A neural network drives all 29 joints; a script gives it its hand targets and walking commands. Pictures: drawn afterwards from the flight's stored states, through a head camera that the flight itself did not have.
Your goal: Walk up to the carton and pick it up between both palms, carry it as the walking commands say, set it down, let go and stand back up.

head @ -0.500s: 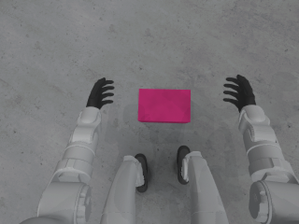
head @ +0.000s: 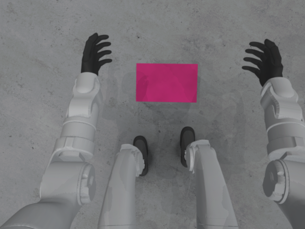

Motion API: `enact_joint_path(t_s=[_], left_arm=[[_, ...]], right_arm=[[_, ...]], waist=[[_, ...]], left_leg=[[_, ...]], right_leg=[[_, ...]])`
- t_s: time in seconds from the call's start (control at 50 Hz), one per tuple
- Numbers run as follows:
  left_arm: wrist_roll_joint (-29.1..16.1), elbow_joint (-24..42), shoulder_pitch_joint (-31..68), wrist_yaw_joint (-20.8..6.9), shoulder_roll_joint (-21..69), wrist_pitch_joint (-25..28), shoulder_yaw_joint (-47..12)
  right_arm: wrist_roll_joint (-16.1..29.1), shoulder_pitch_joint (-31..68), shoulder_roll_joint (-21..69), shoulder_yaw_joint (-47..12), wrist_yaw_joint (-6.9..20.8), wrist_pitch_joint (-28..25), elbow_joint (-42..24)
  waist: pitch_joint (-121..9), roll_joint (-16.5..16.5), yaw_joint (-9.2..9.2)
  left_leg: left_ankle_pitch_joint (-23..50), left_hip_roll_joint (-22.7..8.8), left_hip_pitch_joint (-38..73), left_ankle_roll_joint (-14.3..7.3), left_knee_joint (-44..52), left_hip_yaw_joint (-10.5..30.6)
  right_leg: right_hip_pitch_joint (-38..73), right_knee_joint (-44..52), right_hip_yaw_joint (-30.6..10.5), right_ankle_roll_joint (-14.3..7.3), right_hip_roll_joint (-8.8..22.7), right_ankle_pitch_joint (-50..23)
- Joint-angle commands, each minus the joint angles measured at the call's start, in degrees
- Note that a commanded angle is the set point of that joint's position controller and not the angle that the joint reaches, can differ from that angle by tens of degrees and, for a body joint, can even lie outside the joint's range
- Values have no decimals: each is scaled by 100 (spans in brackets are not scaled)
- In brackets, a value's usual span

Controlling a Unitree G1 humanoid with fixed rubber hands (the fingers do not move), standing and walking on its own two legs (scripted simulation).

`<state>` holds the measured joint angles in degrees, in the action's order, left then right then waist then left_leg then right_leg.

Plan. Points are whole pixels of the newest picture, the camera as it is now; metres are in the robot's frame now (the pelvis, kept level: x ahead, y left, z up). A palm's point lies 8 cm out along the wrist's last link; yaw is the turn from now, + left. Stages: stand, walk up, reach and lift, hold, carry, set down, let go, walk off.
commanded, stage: reach and lift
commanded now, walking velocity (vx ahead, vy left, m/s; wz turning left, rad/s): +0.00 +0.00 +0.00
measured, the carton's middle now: (165, 84) +0.45 -0.03 -0.56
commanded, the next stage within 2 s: none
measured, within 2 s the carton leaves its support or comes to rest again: neither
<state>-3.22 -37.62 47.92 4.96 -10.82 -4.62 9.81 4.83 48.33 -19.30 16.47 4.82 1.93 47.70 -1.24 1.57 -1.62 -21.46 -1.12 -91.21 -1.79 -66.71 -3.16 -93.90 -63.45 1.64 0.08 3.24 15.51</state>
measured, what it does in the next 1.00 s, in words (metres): lowers itself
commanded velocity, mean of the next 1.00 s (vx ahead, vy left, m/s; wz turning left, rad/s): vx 0.00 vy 0.00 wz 0.00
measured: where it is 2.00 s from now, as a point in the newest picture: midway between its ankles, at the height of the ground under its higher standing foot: (164, 158)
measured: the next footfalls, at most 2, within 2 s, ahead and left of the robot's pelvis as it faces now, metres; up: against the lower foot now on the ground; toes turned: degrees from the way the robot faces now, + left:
none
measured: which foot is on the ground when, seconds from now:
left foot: down 0.00-1.00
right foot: down 0.00-1.00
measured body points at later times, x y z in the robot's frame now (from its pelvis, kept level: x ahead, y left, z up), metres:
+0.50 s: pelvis -0.08 +0.00 -0.15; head +0.29 -0.02 +0.10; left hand +0.48 +0.16 -0.31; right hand +0.44 -0.27 -0.31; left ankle +0.05 +0.11 -0.60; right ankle +0.09 -0.13 -0.60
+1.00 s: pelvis -0.08 +0.00 -0.23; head +0.30 -0.03 +0.00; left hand +0.47 +0.17 -0.43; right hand +0.42 -0.28 -0.44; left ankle +0.05 +0.11 -0.60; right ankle +0.09 -0.13 -0.60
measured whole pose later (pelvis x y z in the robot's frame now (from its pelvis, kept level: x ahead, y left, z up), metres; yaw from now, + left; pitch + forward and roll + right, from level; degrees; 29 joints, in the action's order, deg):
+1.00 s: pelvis -0.08 +0.00 -0.23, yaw +1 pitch +31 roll +1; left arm -11.6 -57.9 79.0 5.8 -23.0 -7.0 6.5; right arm 14.3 76.5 -28.4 9.0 -4.5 4.5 60.2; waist 29.8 3.4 -2.7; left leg -29.8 -1.1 -120.1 -1.8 -118.8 -2.1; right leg -123.5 -114.3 -0.3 -0.9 3.2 21.9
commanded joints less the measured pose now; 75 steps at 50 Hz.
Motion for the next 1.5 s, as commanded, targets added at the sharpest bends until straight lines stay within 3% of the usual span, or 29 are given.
enact_joint_path(t_s=[0.0,0.08,0.12,0.18,0.22,0.24,0.28,0.34,0.36,0.44,0.46,0.5,0.56,0.58,0.64,0.68,0.7,0.74,0.78,0.82,0.88,0.9,1.06,1.16,1.2,1.26,1.32,1.42,1.48], left_arm=[[-384,1146,2020,67,-1386,44,401],[-675,2174,2806,249,-1517,-214,-46],[-634,1647,3254,296,-1591,-388,-103],[-821,1814,4058,401,-1689,-531,-258],[-685,1002,4330,445,-2012,-655,-47],[-782,1539,4551,461,-2013,-688,-139],[-777,412,4571,427,-2032,-760,-122],[-896,345,4620,406,-1925,-795,-221],[-892,-364,4412,341,-1908,-814,-185],[-1011,-331,4474,337,-2146,-766,-117],[-1013,-801,4372,321,-2078,-720,-188],[-1028,-299,4662,309,-2112,-590,-212],[-1131,228,4868,399,-2230,-456,-324],[-1151,528,4982,453,-2532,-438,-217],[-1081,529,4860,493,-2664,-416,-238],[-944,-351,4742,454,-2492,-350,-255],[-1022,-117,4851,421,-2368,-319,-420],[-1094,-1350,4833,315,-2077,-265,-522],[-1181,-1194,4773,187,-1873,-205,-572],[-1228,-1650,4733,126,-1756,-134,-810],[-1301,-1711,4859,71,-1782,40,-789],[-1400,-1515,4903,70,-1674,82,-941],[-1452,-2716,4472,-133,-1416,269,-927],[-1516,-2717,4348,-96,-1348,428,-967],[-1488,-2479,4258,-28,-1455,489,-945],[-1465,-2612,4154,36,-1320,497,-1059],[-1432,-2816,4051,21,-1346,451,-960],[-1553,-2845,4115,-36,-1059,432,-1216],[-1491,-2911,4093,-22,-1090,457,-1114]], right_arm=[[46,2301,-1628,755,-269,-351,-1780],[330,2617,-1873,652,-297,-16,-2123],[414,2958,-1871,514,-324,175,-1462],[804,3497,-1768,172,-354,395,-1478],[832,3525,-1770,72,-406,561,-688],[919,3835,-1869,-28,-441,617,-1183],[872,3855,-1845,-112,-468,693,-346],[982,4170,-1880,-262,-549,672,-626],[855,4036,-1845,-259,-562,662,-197],[847,4473,-1990,-412,-763,570,-728],[791,4427,-1955,-473,-776,558,-268],[982,4718,-1851,-685,-814,454,-862],[1046,4858,-2057,-701,-975,374,-1250],[1181,4961,-1999,-834,-1050,416,-1508],[1168,4892,-2084,-698,-1131,429,-1503],[1110,4579,-1935,-679,-1107,367,-458],[1189,4684,-1769,-794,-1082,325,-523],[1093,4612,-1579,-908,-1007,267,588],[921,4666,-1592,-940,-959,146,292],[1018,4631,-1579,-819,-977,18,796],[1109,4831,-1502,-965,-893,-127,827],[1114,4972,-1541,-989,-891,-166,688],[1448,4986,-1063,-1566,-637,-326,1119],[1649,4676,-1077,-1664,-605,-398,1183],[1809,4690,-1064,-1642,-601,-412,970],[1866,4532,-1220,-1657,-572,-469,1082],[1845,4542,-1150,-1702,-551,-411,1279],[1789,4484,-1067,-1790,-547,-423,1319],[1813,4521,-1044,-1887,-575,-436,1324]], waist=[[-8006,-515,-509],[-8737,-11,-525],[-7810,88,-434],[-8043,161,-425],[-7275,95,-366],[-7904,165,-317],[-6769,93,-390],[-7278,245,-348],[-6760,20,-398],[-7353,-313,-333],[-6854,-462,-363],[-7464,-431,-242],[-8425,-386,-397],[-8823,-631,-359],[-8677,-395,-320],[-6862,-188,-283],[-6877,-224,-252],[-5267,-341,-347],[-5490,-429,-419],[-4995,-228,-619],[-4636,-303,-423],[-4940,-404,-509],[-3903,-700,-226],[-4466,-518,-194],[-4740,-401,-22],[-4682,-89,-95],[-4351,-209,-5],[-4325,-244,-237],[-4372,-295,-118]], left_leg=[[2603,652,2012,357,-1115,571],[1895,576,3006,358,-1439,567],[557,499,2795,349,-1487,541],[168,478,2686,318,-1855,441],[-804,412,2162,256,-1944,423],[-702,441,2352,271,-2041,353],[-1171,398,1480,250,-2288,281],[-913,411,1490,288,-2608,208],[-1096,404,1013,277,-2708,202],[-834,434,791,240,-3107,127],[-941,387,474,247,-3275,158],[-541,358,806,223,-3496,146],[-163,419,1014,290,-3903,79],[-109,433,1148,237,-3951,83],[57,367,1223,209,-4135,90],[-683,282,476,197,-4153,68],[-639,270,611,163,-4107,94],[-1161,219,-186,175,-4197,141],[-861,217,-241,208,-4338,171],[-877,192,-437,205,-4366,306],[-625,171,-578,198,-4544,350],[-386,192,-439,211,-4588,411],[-228,100,-1429,153,-4990,502],[325,134,-1037,191,-5182,469],[521,154,-812,194,-5204,421],[640,156,-540,241,-5165,470],[279,163,-820,200,-5120,458],[296,178,-853,208,-5110,499],[293,191,-956,212,-5150,436]], right_leg=[[3796,-1468,-81,28,-602,-3426],[2927,-1844,170,-22,-655,-1978],[1946,-1931,288,-53,-610,-627],[1868,-2277,279,-114,-587,-296],[1417,-2428,255,-81,-515,512],[1769,-2462,186,-108,-522,439],[1143,-2688,230,-80,-485,977],[1574,-2980,171,-75,-436,643],[1383,-3014,186,-38,-406,845],[2009,-3387,176,55,-365,513],[1741,-3580,166,60,-309,594],[2139,-3794,94,76,-282,197],[2719,-4182,63,23,-334,-321],[3089,-4257,73,47,-345,-498],[3001,-4550,81,48,-358,-737],[1739,-4537,41,13,-274,242],[1733,-4500,93,36,-237,240],[912,-4536,89,-3,-195,856],[1148,-4551,11,-6,-178,503],[730,-4722,37,-20,-180,371],[422,-4861,-35,13,-150,322],[599,-4941,-5,33,-167,62],[341,-5325,-197,114,-108,-231],[471,-5518,-184,142,-107,-706],[349,-5555,-141,152,-120,-719],[-92,-5615,-62,119,-115,-695],[-285,-5577,-41,159,-78,-323],[-253,-5569,1,159,-79,-418],[-119,-5497,-69,163,-75,-359]])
